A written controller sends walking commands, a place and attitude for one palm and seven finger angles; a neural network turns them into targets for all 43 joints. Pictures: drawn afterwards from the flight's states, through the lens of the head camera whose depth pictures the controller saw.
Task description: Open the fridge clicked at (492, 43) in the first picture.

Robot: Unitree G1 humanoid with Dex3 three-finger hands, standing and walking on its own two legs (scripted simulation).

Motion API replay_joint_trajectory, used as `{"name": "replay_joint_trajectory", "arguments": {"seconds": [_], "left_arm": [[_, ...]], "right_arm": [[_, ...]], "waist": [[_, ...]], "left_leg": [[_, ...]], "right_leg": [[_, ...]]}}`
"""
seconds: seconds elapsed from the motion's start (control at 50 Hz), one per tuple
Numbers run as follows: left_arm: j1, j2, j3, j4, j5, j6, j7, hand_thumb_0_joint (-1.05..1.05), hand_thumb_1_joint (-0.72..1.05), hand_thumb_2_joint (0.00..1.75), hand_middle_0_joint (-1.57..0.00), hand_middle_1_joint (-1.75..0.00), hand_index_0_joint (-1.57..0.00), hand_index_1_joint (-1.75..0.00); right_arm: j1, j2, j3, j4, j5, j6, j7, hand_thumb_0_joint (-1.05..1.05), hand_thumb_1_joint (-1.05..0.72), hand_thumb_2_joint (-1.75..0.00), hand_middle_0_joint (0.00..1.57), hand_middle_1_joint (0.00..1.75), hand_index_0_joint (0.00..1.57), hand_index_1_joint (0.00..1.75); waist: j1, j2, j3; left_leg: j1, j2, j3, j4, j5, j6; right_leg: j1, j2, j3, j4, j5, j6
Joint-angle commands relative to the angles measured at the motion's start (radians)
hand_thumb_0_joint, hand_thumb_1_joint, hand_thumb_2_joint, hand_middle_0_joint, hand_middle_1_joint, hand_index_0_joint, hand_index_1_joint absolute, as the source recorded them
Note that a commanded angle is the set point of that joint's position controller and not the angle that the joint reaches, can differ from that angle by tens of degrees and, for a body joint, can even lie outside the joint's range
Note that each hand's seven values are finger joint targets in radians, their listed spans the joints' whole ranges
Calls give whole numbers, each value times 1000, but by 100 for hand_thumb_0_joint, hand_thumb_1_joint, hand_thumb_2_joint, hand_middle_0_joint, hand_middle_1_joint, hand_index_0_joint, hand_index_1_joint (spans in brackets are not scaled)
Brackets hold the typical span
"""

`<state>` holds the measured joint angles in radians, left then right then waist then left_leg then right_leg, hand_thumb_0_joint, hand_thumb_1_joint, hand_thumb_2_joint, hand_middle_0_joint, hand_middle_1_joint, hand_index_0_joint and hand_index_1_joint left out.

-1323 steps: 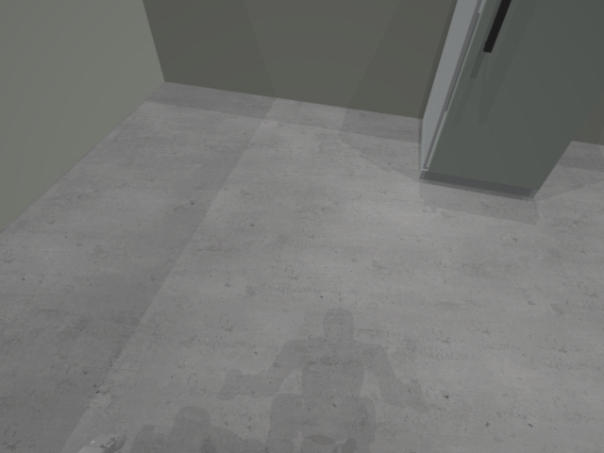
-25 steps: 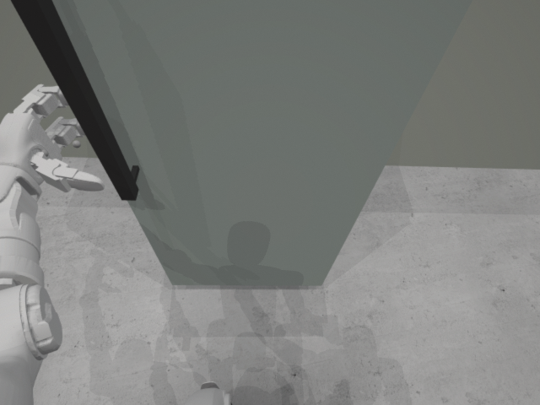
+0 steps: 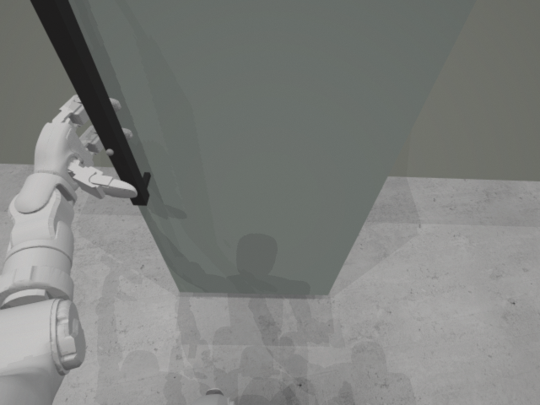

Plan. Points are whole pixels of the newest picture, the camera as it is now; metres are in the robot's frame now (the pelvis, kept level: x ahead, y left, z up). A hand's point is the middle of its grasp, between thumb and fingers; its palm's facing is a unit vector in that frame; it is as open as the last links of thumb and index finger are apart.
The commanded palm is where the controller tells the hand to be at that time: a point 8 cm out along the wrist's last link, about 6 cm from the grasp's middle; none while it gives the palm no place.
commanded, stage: slide the fingers in behind the handle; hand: left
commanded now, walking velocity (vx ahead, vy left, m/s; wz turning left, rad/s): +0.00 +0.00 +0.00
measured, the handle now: (94, 74) +0.50 +0.24 +0.22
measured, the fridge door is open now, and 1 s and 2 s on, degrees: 0 0 0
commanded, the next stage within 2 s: grip the handle and tug to test in 0.90 s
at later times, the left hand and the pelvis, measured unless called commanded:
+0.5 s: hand (120, 153) +0.44 +0.22 +0.13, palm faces -0.01 -1.00 +0.02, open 14.0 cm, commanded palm +0.42 +0.27 +0.13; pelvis +0.00 -0.01 +0.00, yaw +0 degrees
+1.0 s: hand (123, 149) +0.45 +0.22 +0.13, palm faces -0.01 -1.00 +0.02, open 14.0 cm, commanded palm +0.42 +0.27 +0.13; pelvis +0.00 +0.00 +0.00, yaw +0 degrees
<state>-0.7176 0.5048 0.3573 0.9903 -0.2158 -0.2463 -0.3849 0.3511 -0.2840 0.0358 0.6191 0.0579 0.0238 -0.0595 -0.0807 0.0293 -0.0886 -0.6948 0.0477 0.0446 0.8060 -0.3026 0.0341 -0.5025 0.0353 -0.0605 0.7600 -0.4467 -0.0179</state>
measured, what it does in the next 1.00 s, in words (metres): stands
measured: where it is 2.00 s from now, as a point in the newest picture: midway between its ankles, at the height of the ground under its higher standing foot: outside the picture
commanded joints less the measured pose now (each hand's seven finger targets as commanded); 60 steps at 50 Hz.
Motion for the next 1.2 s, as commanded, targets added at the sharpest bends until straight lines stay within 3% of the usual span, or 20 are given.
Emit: {"name": "replay_joint_trajectory", "arguments": {"seconds": [0.0,0.12,0.22,0.34,0.4,0.46,0.5,0.54,0.6,0.64,0.7,0.8,0.82,0.88,0.94,0.98,1.04,1.06,1.1,1.18], "left_arm": [[-473,272,38,-196,-14,-52,6,0,-50,30,-30,-120,-30,-120],[-500,282,41,-169,-10,-58,17,0,-50,30,-30,-120,-30,-120],[-462,305,70,-184,-17,-83,8,0,-50,30,-30,-120,-30,-120],[-450,284,45,-172,-16,-61,-4,0,-50,30,-30,-120,-30,-120],[-450,260,32,-178,-26,-55,-1,0,-50,30,-30,-120,-30,-120],[-478,280,44,-160,-23,-59,5,0,-50,30,-30,-120,-30,-120],[-481,270,38,-177,-18,-65,9,0,-50,30,-30,-120,-30,-120],[-475,304,68,-190,-11,-80,17,0,-50,30,-30,-120,-30,-120],[-497,243,12,-165,-8,-74,16,0,-50,30,-30,-120,-30,-120],[-487,277,42,-165,-8,-75,18,0,-50,30,-30,-120,-30,-120],[-471,295,57,-142,-7,-58,15,0,-50,30,-30,-120,-30,-120],[-477,243,19,-205,-8,-72,20,0,-50,30,-30,-120,-30,-120],[-466,244,31,-189,-14,-72,22,0,-50,30,-30,-120,-30,-120],[-462,258,41,-179,-15,-64,22,0,-50,30,-30,-120,-30,-120],[-448,253,40,-233,-10,-68,29,0,-50,30,-30,-120,-30,-120],[-437,213,13,-240,-13,-61,33,0,-50,30,-30,-120,-30,-120],[-404,270,65,-232,-15,-54,38,0,-36,36,-32,-122,-32,-122],[-380,243,47,-219,-19,-45,34,0,-31,38,-32,-123,-32,-123],[-404,256,52,-223,-18,-45,31,0,-22,42,-33,-124,-33,-124],[-431,234,29,-245,-16,-62,30,0,-3,50,-35,-127,-35,-127]], "right_arm": [[51,-171,-63,-81,-1,-32,-17,0,-90,-90,20,30,20,30],[59,-167,-60,-75,-2,-33,-22,0,-90,-90,20,30,20,30],[58,-166,-62,-76,-2,-35,-20,0,-90,-90,20,30,20,30],[49,-163,-61,-81,3,-30,-18,0,-90,-90,20,30,20,30],[52,-163,-64,-81,3,-31,-18,0,-90,-90,20,30,20,30],[57,-164,-63,-70,3,-31,-21,0,-90,-90,20,30,20,30],[57,-163,-63,-72,1,-32,-18,0,-90,-90,20,30,20,30],[58,-165,-65,-71,0,-34,-20,0,-90,-90,20,30,20,30],[55,-160,-61,-66,0,-35,-18,0,-90,-90,20,30,20,30],[57,-166,-64,-67,0,-34,-19,0,-90,-90,20,30,20,30],[60,-167,-63,-70,-1,-29,-21,0,-90,-90,20,30,20,30],[57,-161,-65,-75,-3,-32,-16,0,-90,-90,20,30,20,30],[62,-161,-65,-75,-4,-32,-17,0,-90,-90,20,30,20,30],[60,-165,-66,-74,-1,-27,-16,0,-90,-90,20,30,20,30],[51,-162,-68,-80,-2,-29,-14,0,-90,-90,20,30,20,30],[51,-157,-67,-78,-2,-29,-10,0,-90,-90,20,30,20,30],[51,-165,-68,-82,-1,-24,-12,0,-90,-90,20,30,20,30],[45,-159,-66,-88,0,-23,-11,0,-90,-90,20,30,20,30],[43,-162,-67,-87,1,-23,-13,0,-90,-90,20,30,20,30],[38,-158,-65,-82,1,-26,-15,0,-90,-90,20,30,20,30]], "waist": [[-17,69,-311],[-24,49,-319],[-7,52,-377],[-8,71,-334],[-18,44,-325],[-24,25,-317],[-20,57,-332],[-11,69,-369],[-30,74,-318],[-19,53,-354],[-14,57,-346],[-15,95,-377],[-19,57,-365],[-16,33,-358],[-3,84,-392],[-10,86,-367],[1,35,-369],[3,50,-344],[-3,35,-324],[-15,63,-326]], "left_leg": [[447,-10,-105,-73,193,7],[418,-19,-91,-60,196,16],[425,-22,-82,-51,239,16],[401,-24,-72,-55,220,18],[403,-23,-71,-60,206,19],[388,-23,-73,-58,204,21],[412,-22,-78,-61,206,17],[427,-22,-77,-53,228,17],[423,-19,-83,-57,200,15],[423,-21,-82,-53,212,16],[417,-19,-81,-55,225,15],[475,-16,-91,-52,260,9],[455,-19,-87,-46,263,15],[438,-17,-86,-56,256,14],[484,-18,-86,-51,290,12],[492,-15,-89,-54,292,9],[457,-18,-83,-57,296,14],[445,-21,-76,-61,284,13],[434,-19,-76,-65,258,14],[463,-17,-84,-63,258,12]], "right_leg": [[-135,23,26,-116,276,0],[-102,19,39,-121,300,1],[-54,20,46,-109,362,2],[-68,19,52,-118,368,8],[-75,21,51,-126,352,10],[-71,19,53,-123,358,11],[-86,20,48,-120,340,8],[-75,20,52,-113,356,6],[-117,22,43,-119,319,7],[-92,21,45,-113,336,7],[-89,19,46,-113,349,6],[-110,24,35,-105,350,1],[-95,26,35,-107,361,2],[-83,25,36,-108,370,5],[-86,24,35,-102,383,1],[-102,27,29,-107,377,1],[-59,25,34,-106,406,2],[-59,24,36,-112,404,3],[-67,24,37,-118,383,5],[-91,25,36,-118,367,2]]}}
